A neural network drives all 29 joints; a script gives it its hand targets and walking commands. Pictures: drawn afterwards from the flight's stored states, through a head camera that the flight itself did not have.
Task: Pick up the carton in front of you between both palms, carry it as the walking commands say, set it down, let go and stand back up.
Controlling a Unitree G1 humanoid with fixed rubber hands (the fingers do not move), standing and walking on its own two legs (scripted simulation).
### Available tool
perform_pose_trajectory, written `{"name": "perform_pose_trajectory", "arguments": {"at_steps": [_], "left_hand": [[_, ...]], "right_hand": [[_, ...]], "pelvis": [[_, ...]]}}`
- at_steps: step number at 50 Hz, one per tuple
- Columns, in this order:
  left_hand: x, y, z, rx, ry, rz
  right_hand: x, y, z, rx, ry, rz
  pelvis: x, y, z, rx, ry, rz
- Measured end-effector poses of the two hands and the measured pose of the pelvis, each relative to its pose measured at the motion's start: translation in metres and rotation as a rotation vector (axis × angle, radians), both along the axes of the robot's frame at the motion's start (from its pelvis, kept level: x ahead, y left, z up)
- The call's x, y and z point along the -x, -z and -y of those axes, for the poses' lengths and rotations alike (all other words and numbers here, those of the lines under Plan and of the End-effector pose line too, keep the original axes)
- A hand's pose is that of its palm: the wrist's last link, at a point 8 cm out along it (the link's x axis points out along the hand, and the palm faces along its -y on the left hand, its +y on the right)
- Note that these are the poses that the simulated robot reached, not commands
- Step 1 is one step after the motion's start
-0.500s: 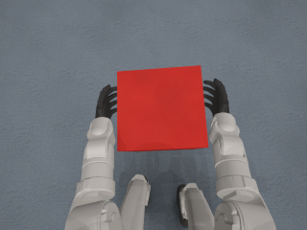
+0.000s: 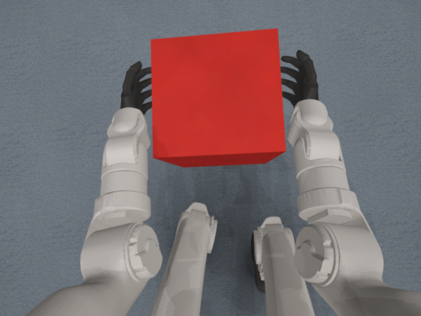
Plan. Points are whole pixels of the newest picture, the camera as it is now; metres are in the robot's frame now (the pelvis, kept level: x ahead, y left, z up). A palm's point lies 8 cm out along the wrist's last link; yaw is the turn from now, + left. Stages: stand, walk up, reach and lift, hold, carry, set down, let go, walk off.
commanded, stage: set down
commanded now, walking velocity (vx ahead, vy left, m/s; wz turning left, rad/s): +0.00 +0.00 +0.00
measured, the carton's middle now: (219, 114) +0.48 +0.08 -0.17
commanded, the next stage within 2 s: none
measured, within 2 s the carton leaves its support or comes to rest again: rests again in 1.18 s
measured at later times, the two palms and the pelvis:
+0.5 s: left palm (144, 115) +0.48 +0.26 -0.24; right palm (269, 102) +0.54 -0.03 -0.23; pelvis -0.02 +0.00 -0.10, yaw -1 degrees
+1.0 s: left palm (151, 117) +0.49 +0.27 -0.32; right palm (264, 107) +0.56 -0.03 -0.31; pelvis -0.02 +0.00 -0.16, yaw -2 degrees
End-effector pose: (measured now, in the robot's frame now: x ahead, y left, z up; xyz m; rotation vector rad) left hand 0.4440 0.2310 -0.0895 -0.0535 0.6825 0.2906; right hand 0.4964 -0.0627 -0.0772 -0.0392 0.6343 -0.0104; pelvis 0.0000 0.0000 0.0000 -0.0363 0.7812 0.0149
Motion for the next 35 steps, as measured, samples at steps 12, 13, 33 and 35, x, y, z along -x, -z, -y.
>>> {"name": "perform_pose_trajectory", "arguments": {"at_steps": [12, 13, 33, 35], "left_hand": [[-0.009, 0.074, -0.016, 0.008, -0.023, -0.021], [-0.011, 0.080, -0.018, 0.008, -0.023, -0.023], [-0.037, 0.204, -0.034, -0.016, -0.013, -0.066], [-0.039, 0.210, -0.035, -0.020, -0.014, -0.074]], "right_hand": [[-0.018, 0.071, -0.017, 0.006, -0.025, -0.020], [-0.020, 0.076, -0.019, 0.010, -0.029, -0.021], [-0.053, 0.201, -0.036, 0.028, -0.068, -0.055], [-0.054, 0.209, -0.037, 0.032, -0.072, -0.060]], "pelvis": [[0.016, 0.056, -0.001, 0.014, 0.002, -0.016], [0.017, 0.060, -0.001, 0.014, 0.003, -0.014], [0.023, 0.131, -0.004, 0.026, 0.018, 0.028], [0.022, 0.137, -0.004, 0.016, 0.027, 0.047]]}}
